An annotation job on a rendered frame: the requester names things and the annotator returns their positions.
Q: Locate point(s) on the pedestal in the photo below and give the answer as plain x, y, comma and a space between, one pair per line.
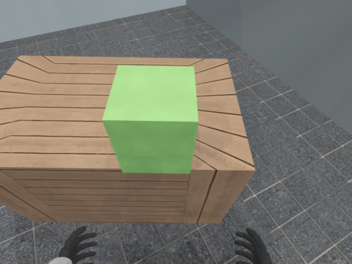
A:
57, 163

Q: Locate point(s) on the robot left hand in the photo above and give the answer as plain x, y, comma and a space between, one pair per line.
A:
71, 249

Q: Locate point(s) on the carton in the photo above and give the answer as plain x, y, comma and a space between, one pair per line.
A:
151, 118

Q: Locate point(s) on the robot right hand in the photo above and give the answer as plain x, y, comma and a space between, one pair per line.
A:
257, 247

